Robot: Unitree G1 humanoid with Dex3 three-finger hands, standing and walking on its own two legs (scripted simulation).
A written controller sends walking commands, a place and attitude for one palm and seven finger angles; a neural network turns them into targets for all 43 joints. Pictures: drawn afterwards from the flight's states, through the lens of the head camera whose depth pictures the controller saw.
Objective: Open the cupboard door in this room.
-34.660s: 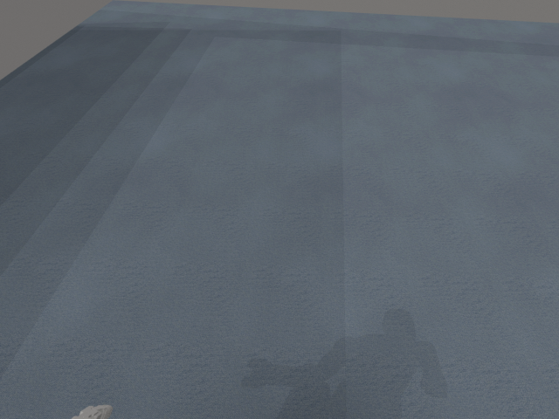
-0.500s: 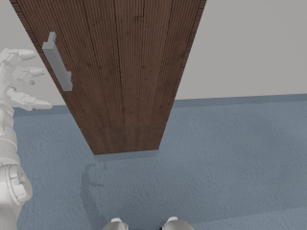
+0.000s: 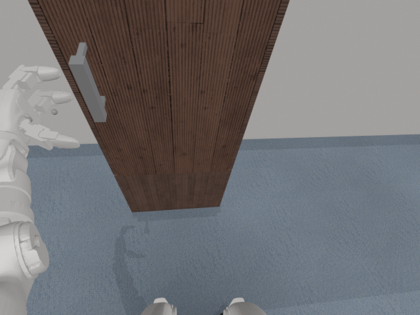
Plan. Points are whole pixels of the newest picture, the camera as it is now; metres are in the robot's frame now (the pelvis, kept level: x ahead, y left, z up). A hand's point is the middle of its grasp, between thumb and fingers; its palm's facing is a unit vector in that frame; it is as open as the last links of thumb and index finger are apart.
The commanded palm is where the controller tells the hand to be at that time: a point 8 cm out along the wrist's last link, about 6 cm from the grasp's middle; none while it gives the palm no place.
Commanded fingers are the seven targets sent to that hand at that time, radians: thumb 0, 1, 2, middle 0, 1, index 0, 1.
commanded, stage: slide the fingers in behind the handle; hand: left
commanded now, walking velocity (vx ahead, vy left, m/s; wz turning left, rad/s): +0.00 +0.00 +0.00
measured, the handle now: (92, 84) +0.52 +0.22 +0.10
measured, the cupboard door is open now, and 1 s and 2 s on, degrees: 0 0 1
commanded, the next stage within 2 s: close the thumb around the handle in 1.68 s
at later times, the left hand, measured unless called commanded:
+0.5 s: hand (73, 110) +0.46 +0.24 +0.10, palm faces +0.03 -1.00 +0.01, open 14.0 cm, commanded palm +0.44 +0.28 +0.10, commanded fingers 0.00 -0.50 0.30 -0.30 -1.20 -0.30 -1.20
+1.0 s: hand (87, 113) +0.46 +0.21 +0.10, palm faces +0.06 -1.00 +0.01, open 14.0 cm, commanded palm +0.43 +0.25 +0.10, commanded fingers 0.00 -0.50 0.30 -0.30 -1.20 -0.30 -1.20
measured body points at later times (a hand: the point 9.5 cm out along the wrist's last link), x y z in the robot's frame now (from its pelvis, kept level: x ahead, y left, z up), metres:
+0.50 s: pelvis +0.00 +0.00 +0.00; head +0.09 +0.03 +0.44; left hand +0.45 +0.29 +0.10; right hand +0.04 -0.27 -0.10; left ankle +0.00 +0.08 -0.69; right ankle +0.00 -0.13 -0.69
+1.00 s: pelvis +0.00 -0.01 +0.00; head +0.08 +0.01 +0.45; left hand +0.45 +0.27 +0.10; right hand +0.05 -0.28 -0.11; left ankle +0.00 +0.08 -0.69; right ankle +0.00 -0.13 -0.69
